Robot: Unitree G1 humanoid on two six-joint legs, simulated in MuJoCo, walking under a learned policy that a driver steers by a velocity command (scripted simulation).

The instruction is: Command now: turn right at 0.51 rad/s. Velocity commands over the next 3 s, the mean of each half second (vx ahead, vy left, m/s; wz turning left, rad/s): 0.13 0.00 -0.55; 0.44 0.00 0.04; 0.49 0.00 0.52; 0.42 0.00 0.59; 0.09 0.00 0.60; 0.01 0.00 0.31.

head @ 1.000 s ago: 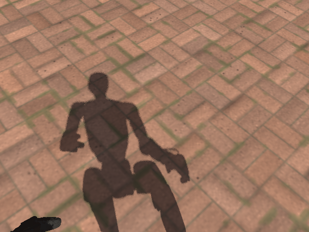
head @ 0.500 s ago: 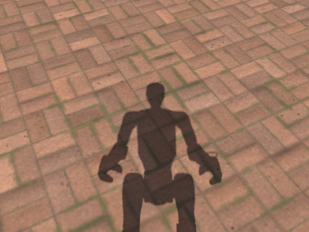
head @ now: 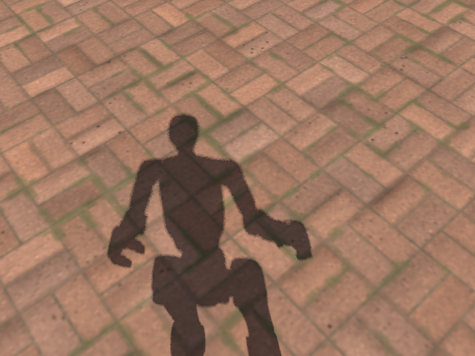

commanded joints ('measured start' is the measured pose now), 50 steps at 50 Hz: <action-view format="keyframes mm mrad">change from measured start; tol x32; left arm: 1 -27 172 54 -80 -3 15 24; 50 199 122 32 42 7 -109 11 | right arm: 1 21 -52 -9 -55 10 -27 14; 50 -145 -7 31 -81 24 -84 126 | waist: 1 -7 -134 -173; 9 -8 260 -92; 30 -15 112 -2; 33 101 -315 -219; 50 56 -36 75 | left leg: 1 15 -4 -19 -188 61 -12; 10 216 455 -468 -761 295 324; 23 403 349 -67 -849 83 239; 30 211 342 48 -746 162 228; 35 -468 125 -18 282 4 82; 50 -282 102 81 -350 601 99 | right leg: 1 198 -198 297 -166 138 -166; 7 38 -132 344 -142 -105 -90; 14 -346 -42 -16 706 -156 99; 23 -339 -124 -108 360 -86 98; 31 287 -35 -214 -27 -66 -42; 34 647 -488 568 -257 -267 -287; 50 404 -298 -273 -385 428 -73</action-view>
